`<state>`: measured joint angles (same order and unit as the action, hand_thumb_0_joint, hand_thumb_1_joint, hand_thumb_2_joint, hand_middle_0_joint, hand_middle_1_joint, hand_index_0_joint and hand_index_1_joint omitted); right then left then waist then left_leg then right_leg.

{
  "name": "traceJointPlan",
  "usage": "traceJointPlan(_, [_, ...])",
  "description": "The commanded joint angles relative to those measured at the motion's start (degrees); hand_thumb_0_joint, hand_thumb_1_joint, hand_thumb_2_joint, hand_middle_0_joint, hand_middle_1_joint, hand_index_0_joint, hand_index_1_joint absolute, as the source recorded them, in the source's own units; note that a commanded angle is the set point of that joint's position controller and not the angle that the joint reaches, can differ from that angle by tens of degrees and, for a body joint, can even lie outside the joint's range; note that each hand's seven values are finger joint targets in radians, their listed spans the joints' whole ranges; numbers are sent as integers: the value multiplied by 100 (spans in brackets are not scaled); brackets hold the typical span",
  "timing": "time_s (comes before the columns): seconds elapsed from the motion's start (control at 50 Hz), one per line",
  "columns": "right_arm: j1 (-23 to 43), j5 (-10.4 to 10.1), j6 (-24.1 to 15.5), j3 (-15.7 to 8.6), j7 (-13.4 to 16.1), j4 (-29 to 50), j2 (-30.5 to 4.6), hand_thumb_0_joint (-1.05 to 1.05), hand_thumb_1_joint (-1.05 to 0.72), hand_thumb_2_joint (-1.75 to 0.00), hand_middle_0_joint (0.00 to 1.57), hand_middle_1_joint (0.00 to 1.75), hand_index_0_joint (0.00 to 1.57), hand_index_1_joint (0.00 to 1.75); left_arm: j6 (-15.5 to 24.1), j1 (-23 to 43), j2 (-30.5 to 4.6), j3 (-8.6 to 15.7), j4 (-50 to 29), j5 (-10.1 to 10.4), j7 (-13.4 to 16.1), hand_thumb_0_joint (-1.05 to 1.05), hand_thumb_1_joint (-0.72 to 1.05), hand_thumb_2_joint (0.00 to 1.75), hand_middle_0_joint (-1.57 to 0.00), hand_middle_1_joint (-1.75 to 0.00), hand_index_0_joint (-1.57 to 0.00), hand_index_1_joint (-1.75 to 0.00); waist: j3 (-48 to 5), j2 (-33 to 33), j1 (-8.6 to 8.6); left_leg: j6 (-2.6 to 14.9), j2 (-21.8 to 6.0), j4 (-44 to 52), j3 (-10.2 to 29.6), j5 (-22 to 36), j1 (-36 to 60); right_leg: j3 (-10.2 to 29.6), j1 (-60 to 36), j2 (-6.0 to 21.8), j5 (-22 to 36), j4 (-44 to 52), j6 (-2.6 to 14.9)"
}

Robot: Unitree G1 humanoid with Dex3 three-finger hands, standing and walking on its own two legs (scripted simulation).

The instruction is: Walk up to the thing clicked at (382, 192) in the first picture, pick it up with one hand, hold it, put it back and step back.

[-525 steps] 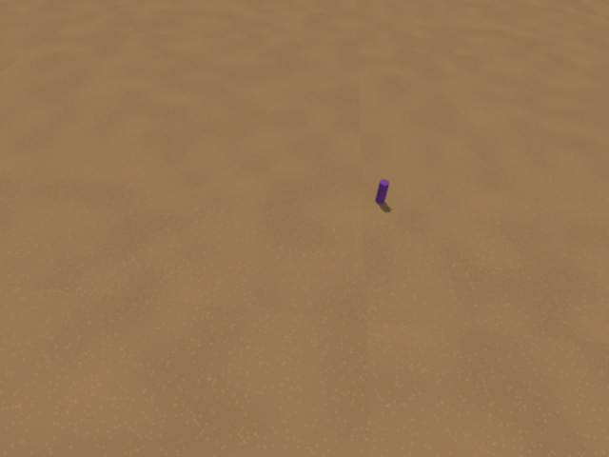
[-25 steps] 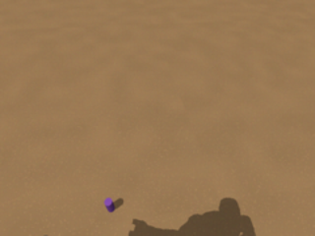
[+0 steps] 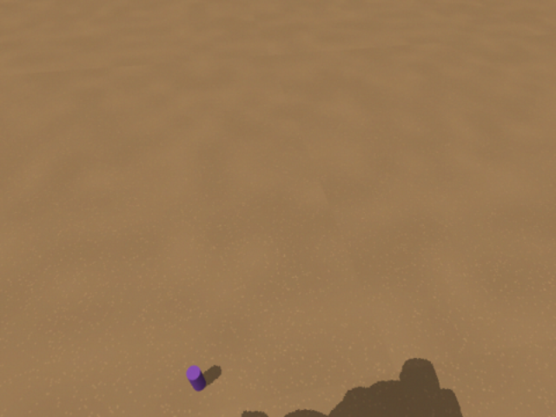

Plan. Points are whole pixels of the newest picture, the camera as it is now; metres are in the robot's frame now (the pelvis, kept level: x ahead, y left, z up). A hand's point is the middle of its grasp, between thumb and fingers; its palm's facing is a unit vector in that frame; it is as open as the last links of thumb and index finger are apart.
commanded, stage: walk up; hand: left
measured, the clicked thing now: (196, 378) +0.38 +0.26 -0.71
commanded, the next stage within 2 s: stand in 1.14 s
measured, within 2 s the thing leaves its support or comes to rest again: neither
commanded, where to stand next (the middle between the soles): +0.01 +0.01 m, yaw +1 degrees
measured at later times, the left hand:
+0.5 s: hand out of the picture +0.12 +0.26 -0.14, palm faces +0.01 -0.94 -0.34, open 7.4 cm
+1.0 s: hand out of the picture +0.08 +0.26 -0.14, palm faces +0.02 -0.94 -0.34, open 7.4 cm
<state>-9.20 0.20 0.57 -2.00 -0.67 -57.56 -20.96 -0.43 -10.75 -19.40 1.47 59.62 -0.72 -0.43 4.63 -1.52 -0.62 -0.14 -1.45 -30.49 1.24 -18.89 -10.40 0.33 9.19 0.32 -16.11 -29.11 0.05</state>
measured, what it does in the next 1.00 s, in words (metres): stands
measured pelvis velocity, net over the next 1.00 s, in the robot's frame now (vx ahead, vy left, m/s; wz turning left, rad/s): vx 0.01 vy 0.01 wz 0.01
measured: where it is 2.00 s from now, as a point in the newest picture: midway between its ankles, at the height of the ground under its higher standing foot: outside the picture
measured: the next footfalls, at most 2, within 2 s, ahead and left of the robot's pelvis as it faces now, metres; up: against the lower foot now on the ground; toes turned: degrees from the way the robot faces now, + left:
none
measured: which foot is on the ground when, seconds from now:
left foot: down 0.00-1.00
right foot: down 0.00-1.00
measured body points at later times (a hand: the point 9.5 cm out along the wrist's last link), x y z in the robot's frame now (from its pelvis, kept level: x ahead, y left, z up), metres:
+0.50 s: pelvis +0.01 +0.00 +0.01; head +0.02 +0.00 +0.46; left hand +0.12 +0.30 -0.12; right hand +0.10 -0.30 -0.12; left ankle +0.01 +0.14 -0.74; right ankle +0.00 -0.12 -0.74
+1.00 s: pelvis +0.01 +0.01 +0.01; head +0.02 +0.00 +0.46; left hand +0.07 +0.31 -0.12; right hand +0.09 -0.29 -0.12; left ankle +0.01 +0.14 -0.74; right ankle +0.00 -0.12 -0.74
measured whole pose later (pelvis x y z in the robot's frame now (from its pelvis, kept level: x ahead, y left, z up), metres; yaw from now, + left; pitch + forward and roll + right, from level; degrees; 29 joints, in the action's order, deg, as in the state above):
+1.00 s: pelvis +0.01 +0.01 +0.01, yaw +1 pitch -3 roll +0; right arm -6.0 0.3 -0.1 -0.9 -0.8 -64.7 -19.5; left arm 0.3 -5.9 -19.5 1.3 66.1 -0.3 -0.1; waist 3.4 -0.5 -0.4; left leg -1.2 -1.1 -18.7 1.3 -10.2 -5.7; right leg -0.2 4.5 1.0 -11.1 -18.5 -0.9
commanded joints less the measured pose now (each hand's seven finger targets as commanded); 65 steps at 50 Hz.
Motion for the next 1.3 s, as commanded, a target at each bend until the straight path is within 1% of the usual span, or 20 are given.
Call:
traceJointPlan(0.0, [132, -4, -190, -181, 58, 166, -1093, 0, -90, -90, 20, 30, 20, 30, 229, 684, -1260, 252, -408, 51, 70, 0, 90, 90, -20, -30, -20, -30, -272, 586, 107, 209, -467, 967, 491, 1535, 519, 544, 417, 615, 940, 979, 208])
traceJointPlan(0.02, [240, 6, -208, -154, 65, 187, -1097, 0, -90, -90, 20, 30, 20, 30, 231, 556, -1297, 257, -325, 68, 66, 0, 90, 90, -20, -30, -20, -30, -472, 591, 2, 222, -482, 902, 458, 1742, 551, 493, 135, 564, 1162, 944, 176])
traceJointPlan(0.04, [192, 14, -220, -129, 72, 163, -1072, 0, -90, -90, 20, 30, 20, 30, 229, 583, -1336, 266, -312, 65, 60, 0, 90, 90, -20, -30, -20, -30, -611, 694, 21, 220, -456, 856, 371, 1680, 507, 586, -56, 629, 1105, 1031, 186])
traceJointPlan(0.06, [246, -6, -220, -108, 71, 104, -1118, 0, -90, -90, 20, 30, 20, 30, 238, 592, -1311, 264, -252, 72, 71, 0, 90, 90, -20, -30, -20, -30, -605, 555, 7, 183, -465, 834, 340, 1821, 506, 556, -169, 662, 1242, 1079, 179])
traceJointPlan(0.1, [269, -18, -213, -113, 83, 14, -1130, 0, -90, -90, 20, 30, 20, 30, 239, 700, -1329, 261, -187, 58, 86, 0, 90, 90, -20, -30, -20, -30, -595, 413, 49, 156, -451, 984, 283, 1814, 514, 523, -305, 673, 1508, 1032, 171])
traceJointPlan(0.12, [293, -16, -213, -90, 89, -24, -1116, 0, -90, -90, 20, 30, 20, 30, 235, 692, -1320, 255, -123, 87, 92, 0, 90, 90, -20, -30, -20, -30, -586, 300, 16, 139, -467, 1021, 295, 1963, 524, 478, -339, 652, 1655, 999, 164])
traceJointPlan(0.22, [388, -8, -211, -70, 112, -162, -1126, 0, -90, -90, 20, 30, 20, 30, 222, 783, -1285, 227, -8, 83, 105, 0, 90, 90, -20, -30, -20, -30, -791, 99, 13, 174, -549, 1086, 284, 2346, 579, 380, -625, 656, 1955, 1022, 169])
traceJointPlan(0.28, [402, -10, -206, -61, 123, -194, -1100, 0, -90, -90, 20, 30, 20, 30, 210, 866, -1283, 220, 39, 92, 106, 0, 90, 90, -20, -30, -20, -30, -760, 88, 19, 149, -559, 1164, 277, 2445, 552, 363, -706, 650, 2061, 1048, 149])
traceJointPlan(0.42, [548, 8, -196, -69, 121, -257, -1102, 0, -90, -90, 20, 30, 20, 30, 186, 1007, -1259, 184, 137, 58, 94, 0, 90, 90, -20, -30, -20, -30, -529, 46, 45, 158, -558, 1366, 320, 1969, 466, 366, -551, 622, 1566, 1229, 118])
traceJointPlan(0.58, [564, 13, -210, -86, 106, -288, -1125, 0, -90, -90, 20, 30, 20, 30, 199, 996, -1273, 186, 195, 38, 74, 0, 90, 90, -20, -30, -20, -30, -666, 81, 69, 161, -566, 1414, 317, 1842, 590, 367, -543, 622, 1399, 1277, 108])
traceJointPlan(0.6, [618, 7, -208, -80, 102, -287, -1118, 0, -90, -90, 20, 30, 20, 30, 196, 942, -1250, 182, 230, 46, 75, 0, 90, 90, -20, -30, -20, -30, -624, 56, 36, 154, -551, 1422, 328, 1820, 606, 362, -482, 608, 1386, 1298, 90])
traceJointPlan(0.7, [574, 6, -190, -97, 102, -311, -1101, 0, -90, -90, 20, 30, 20, 30, 206, 946, -1278, 187, 261, 24, 80, 0, 90, 90, -20, -30, -20, -30, -575, 204, 87, 157, -520, 1414, 319, 1745, 595, 364, -446, 619, 1378, 1339, 79])
traceJointPlan(0.76, [589, 4, -186, -80, 92, -317, -1107, 0, -90, -90, 20, 30, 20, 30, 215, 861, -1269, 180, 247, 32, 81, 0, 90, 90, -20, -30, -20, -30, -587, 143, 43, 173, -522, 1418, 325, 1704, 619, 368, -442, 635, 1347, 1354, 62])
traceJointPlan(0.84, [577, 6, -176, -94, 91, -332, -1110, 0, -90, -90, 20, 30, 20, 30, 213, 839, -1270, 190, 276, 19, 89, 0, 90, 90, -20, -30, -20, -30, -587, 191, 58, 177, -515, 1397, 339, 1728, 610, 344, -425, 619, 1355, 1367, 53])
traceJointPlan(1.06, [560, 7, -169, -95, 95, -383, -1086, 0, -90, -90, 20, 30, 20, 30, 199, 802, -1257, 204, 286, 13, 90, 0, 90, 90, -20, -30, -20, -30, -538, 112, 72, 159, -493, 1436, 407, 1572, 460, 324, -429, 607, 1168, 1368, 81])
traceJointPlan(1.1, [540, 8, -174, -86, 95, -365, -1088, 0, -90, -90, 20, 30, 20, 30, 204, 754, -1260, 199, 261, 3, 88, 0, 90, 90, -20, -30, -20, -30, -586, 152, 51, 179, -497, 1415, 393, 1589, 478, 328, -461, 619, 1183, 1380, 73])
traceJointPlan(1.12, [532, 57, -190, -63, 110, -350, -1101, 0, -90, -90, 20, 30, 20, 30, 218, 738, -1308, 165, 225, 4, 95, 0, 90, 90, -20, -30, -20, -30, -479, 220, 65, 120, -567, 1449, 399, 1676, 468, 398, -369, 717, 1257, 1367, 84])
traceJointPlan(1.16, [557, 56, -207, -63, 111, -346, -1115, 0, -90, -90, 20, 30, 20, 30, 222, 698, -1293, 164, 218, 9, 100, 0, 90, 90, -20, -30, -20, -30, -502, 139, 43, 106, -566, 1427, 404, 1763, 512, 379, -361, 711, 1340, 1367, 72])
traceJointPlan(1.24, [530, 38, -209, -55, 103, -355, -1136, 0, -90, -90, 20, 30, 20, 30, 228, 655, -1272, 129, 182, 22, 87, 0, 90, 90, -20, -30, -20, -30, -520, 111, 57, 87, -558, 1447, 391, 1627, 493, 395, -350, 705, 1213, 1419, 67])
traceJointPlan(1.28, [510, 32, -209, -47, 102, -350, -1128, 0, -90, -90, 20, 30, 20, 30, 228, 658, -1288, 125, 175, 11, 92, 0, 90, 90, -20, -30, -20, -30, -596, 101, 68, 103, -574, 1446, 391, 1698, 490, 388, -447, 721, 1365, 1362, 73])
